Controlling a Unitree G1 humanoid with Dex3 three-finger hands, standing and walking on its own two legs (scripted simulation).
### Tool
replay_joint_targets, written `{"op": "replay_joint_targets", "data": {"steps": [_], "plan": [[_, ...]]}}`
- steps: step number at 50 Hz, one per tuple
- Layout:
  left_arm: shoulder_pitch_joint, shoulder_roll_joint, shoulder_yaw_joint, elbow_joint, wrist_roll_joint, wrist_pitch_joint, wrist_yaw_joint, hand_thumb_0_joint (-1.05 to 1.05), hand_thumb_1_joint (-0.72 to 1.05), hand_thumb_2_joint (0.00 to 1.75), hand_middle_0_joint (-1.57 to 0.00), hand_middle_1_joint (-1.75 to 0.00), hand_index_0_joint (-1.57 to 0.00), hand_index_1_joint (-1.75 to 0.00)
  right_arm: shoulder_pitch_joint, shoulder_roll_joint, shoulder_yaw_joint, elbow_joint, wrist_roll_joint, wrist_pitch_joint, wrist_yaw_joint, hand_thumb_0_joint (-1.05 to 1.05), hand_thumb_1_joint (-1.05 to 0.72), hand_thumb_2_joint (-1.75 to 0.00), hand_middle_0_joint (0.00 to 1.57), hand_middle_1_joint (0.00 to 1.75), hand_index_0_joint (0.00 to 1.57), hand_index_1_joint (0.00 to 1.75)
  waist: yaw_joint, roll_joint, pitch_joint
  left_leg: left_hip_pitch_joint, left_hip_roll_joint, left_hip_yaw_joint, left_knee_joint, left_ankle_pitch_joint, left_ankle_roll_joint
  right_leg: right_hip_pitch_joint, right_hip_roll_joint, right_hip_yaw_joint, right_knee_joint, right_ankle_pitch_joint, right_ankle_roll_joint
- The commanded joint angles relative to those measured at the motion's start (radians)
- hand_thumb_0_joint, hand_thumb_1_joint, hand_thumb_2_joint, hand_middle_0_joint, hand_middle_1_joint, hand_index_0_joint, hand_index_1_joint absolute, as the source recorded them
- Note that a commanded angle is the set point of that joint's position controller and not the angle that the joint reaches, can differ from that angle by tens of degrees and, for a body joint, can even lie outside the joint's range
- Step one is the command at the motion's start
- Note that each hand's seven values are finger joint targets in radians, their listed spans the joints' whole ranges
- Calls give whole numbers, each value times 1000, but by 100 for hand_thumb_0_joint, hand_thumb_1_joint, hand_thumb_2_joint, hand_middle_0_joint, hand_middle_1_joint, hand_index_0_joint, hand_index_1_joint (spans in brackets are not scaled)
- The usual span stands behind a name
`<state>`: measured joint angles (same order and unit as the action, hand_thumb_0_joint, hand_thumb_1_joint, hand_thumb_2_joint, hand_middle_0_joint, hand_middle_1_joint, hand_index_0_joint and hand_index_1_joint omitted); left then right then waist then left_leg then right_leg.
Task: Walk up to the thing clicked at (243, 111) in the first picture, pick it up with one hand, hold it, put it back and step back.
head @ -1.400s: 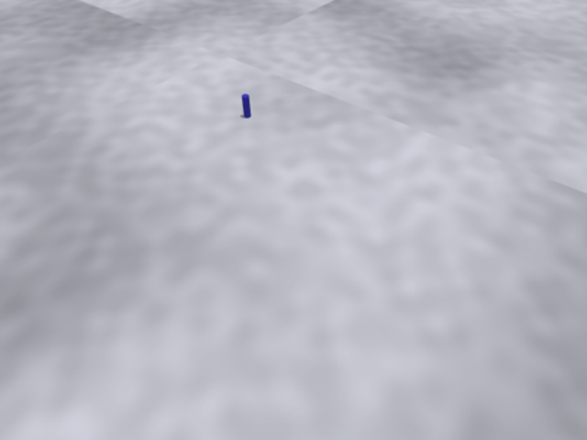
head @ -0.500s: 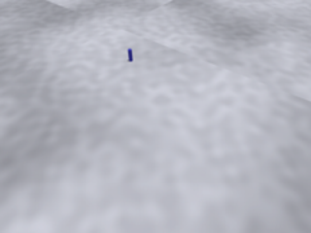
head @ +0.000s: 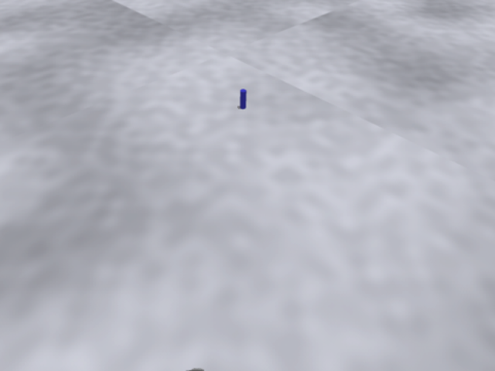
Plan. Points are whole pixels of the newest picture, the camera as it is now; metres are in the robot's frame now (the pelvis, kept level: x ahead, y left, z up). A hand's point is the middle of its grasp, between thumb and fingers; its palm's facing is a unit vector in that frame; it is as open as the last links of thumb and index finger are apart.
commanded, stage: walk up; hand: left
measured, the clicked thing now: (243, 99) +2.01 +0.14 -0.71
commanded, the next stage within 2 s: none
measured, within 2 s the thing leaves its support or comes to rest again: neither
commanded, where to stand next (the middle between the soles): +1.65 -0.07 m, yaw -1 degrees
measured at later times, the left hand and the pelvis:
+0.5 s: hand (123, 254) +0.39 +0.31 -0.15, palm faces -0.15 -0.94 -0.32, open 7.4 cm; pelvis +0.26 +0.05 -0.01, yaw -3 degrees
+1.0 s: hand (153, 182) +0.63 +0.31 -0.16, palm faces -0.02 -0.93 -0.36, open 7.4 cm; pelvis +0.59 +0.02 -0.02, yaw -1 degrees
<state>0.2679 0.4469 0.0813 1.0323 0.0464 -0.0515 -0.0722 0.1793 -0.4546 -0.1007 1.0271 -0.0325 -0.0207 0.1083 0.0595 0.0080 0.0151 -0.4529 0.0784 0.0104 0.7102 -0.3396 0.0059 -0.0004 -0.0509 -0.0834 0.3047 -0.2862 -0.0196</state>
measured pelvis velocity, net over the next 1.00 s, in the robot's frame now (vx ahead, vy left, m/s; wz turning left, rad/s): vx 0.59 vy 0.02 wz -0.02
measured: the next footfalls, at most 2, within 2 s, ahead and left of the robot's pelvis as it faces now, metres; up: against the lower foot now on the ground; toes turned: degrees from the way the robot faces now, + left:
left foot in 0.08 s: +0.16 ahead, +0.17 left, +0.00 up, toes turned +6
right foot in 0.56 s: +0.51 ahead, -0.09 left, +0.00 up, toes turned -7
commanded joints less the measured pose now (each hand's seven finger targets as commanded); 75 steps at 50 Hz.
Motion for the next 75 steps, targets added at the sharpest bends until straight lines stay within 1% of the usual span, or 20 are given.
{"op": "replay_joint_targets", "data": {"steps": [1,4,6,7,12,25,28,30,31,32,38,47,51,52,53,54,58,65,73,75], "plan": [[-232,290,61,-148,-10,-30,5,0,90,90,-20,-30,-20,-30,13,-160,-49,-95,9,-28,3,0,-90,-90,20,30,20,30,-103,-187,58,285,4,70,-85,152,-19,-394,-188,124,-141,-409,-141],[-150,188,25,-133,-7,-17,1,0,90,90,-20,-30,-20,-30,251,-229,-86,-20,-4,-47,-31,0,-90,-90,20,30,20,30,-216,148,-58,708,-52,77,-177,-4,27,-606,-57,-17,402,-260,-103],[-106,107,-16,-161,-29,-20,7,0,90,90,-20,-30,-20,-30,295,-377,-103,-64,-7,-69,-65,0,-90,-90,20,30,20,30,-210,362,-28,624,316,-690,-588,-566,96,-832,120,151,952,-287,-41],[-88,189,-8,-159,-23,-21,14,0,90,90,-20,-30,-20,-30,153,-402,-102,-103,30,-71,-64,0,-90,-90,20,30,20,30,-153,260,12,495,402,-805,-684,-633,176,-793,45,239,970,-199,-59],[-32,227,18,-76,-62,-15,-12,0,90,90,-20,-30,-20,-30,42,-210,-33,-136,32,-106,-66,0,-90,-90,20,30,20,30,-47,79,124,273,171,-165,-593,-114,81,-600,-64,208,729,99,7],[-374,115,-3,-236,-36,-4,-39,0,90,90,-20,-30,-20,-30,186,-226,-43,-150,22,-92,-79,0,-90,-90,20,30,20,30,-135,56,86,479,142,34,-519,424,111,-514,-15,-11,218,271,-23],[-201,143,21,-187,-39,-2,-19,0,90,90,-20,-30,-20,-30,200,-227,-42,-170,11,-81,-94,0,-90,-90,20,30,20,30,-49,9,-65,496,129,56,-213,657,104,-239,47,-53,187,205,-57],[126,250,75,-116,-27,-8,8,0,90,90,-20,-30,-20,-30,260,-150,-14,-189,12,-77,-91,0,-90,-90,20,30,20,30,85,-151,-297,209,31,84,275,409,67,276,-63,138,208,-18,-101],[180,332,101,-115,-31,-13,15,0,90,90,-20,-30,-20,-30,310,-131,-7,-210,45,-80,-91,0,-90,-90,20,30,20,30,88,-344,-398,-122,-126,77,548,-82,18,554,-356,694,117,11,-264],[131,317,107,-140,-42,-13,22,0,90,90,-20,-30,-20,-30,253,-219,-16,-188,47,-78,-106,0,-90,-90,20,30,20,30,93,-254,-341,-241,-73,-16,589,-185,22,528,-384,755,97,82,-315],[-44,186,53,-187,-52,-45,42,0,90,90,-20,-30,-20,-30,161,-130,-3,-189,31,-66,-73,0,-90,-90,20,30,20,30,-39,-103,23,-46,5,-81,431,63,47,-158,-171,202,-5,354,-175],[-70,229,46,-231,-33,-72,9,0,90,90,-20,-30,-20,-30,-33,-118,-22,-236,17,-70,-14,0,-90,-90,20,30,20,30,-29,-138,58,129,29,47,-112,341,-8,-291,-149,80,-90,8,-162],[1,210,32,-230,-39,-51,21,0,90,90,-20,-30,-20,-30,135,-181,-53,-183,-5,-81,-36,0,-90,-90,20,30,20,30,-112,45,-73,394,-47,89,-173,162,50,-253,-108,35,304,340,-127],[49,161,13,-236,-43,-45,29,0,90,90,-20,-30,-20,-30,279,-235,-74,-159,-26,-85,-48,0,-90,-90,20,30,20,30,-179,180,-155,572,26,-23,-217,50,105,-371,-56,0,585,290,-87],[110,82,-8,-246,-60,-42,35,0,90,90,-20,-30,-20,-30,330,-312,-91,-170,-36,-91,-64,0,-90,-90,20,30,20,30,-169,385,-226,743,282,-452,-274,15,179,-602,86,21,849,-173,-36],[125,179,10,-235,-67,-32,50,0,90,90,-20,-30,-20,-30,298,-330,-93,-197,0,-92,-67,0,-90,-90,20,30,20,30,-165,240,-258,812,382,-712,-381,28,274,-717,113,131,938,-261,-40],[33,183,8,-207,-70,-44,44,0,90,90,-20,-30,-20,-30,164,-204,-36,-218,39,-96,-87,0,-90,-90,20,30,20,30,-95,70,-54,443,236,-206,-354,606,176,-575,-2,233,883,-71,-28],[-31,148,9,-244,-45,-15,-11,0,90,90,-20,-30,-20,-30,90,-215,-35,-261,36,-115,-79,0,-90,-90,20,30,20,30,-60,114,81,274,203,-11,-477,388,217,-537,-76,97,511,64,29],[-9,165,44,-203,-32,-27,-12,0,90,90,-20,-30,-20,-30,92,-218,-33,-258,32,-85,-81,0,-90,-90,20,30,20,30,-15,49,-31,218,145,40,-216,279,136,-146,1,3,256,180,-26],[194,276,91,-160,-25,-46,15,0,90,90,-20,-30,-20,-30,200,-105,7,-262,31,-84,-78,0,-90,-90,20,30,20,30,64,-276,-184,41,-13,113,285,136,70,155,-128,249,128,-94,-72]]}}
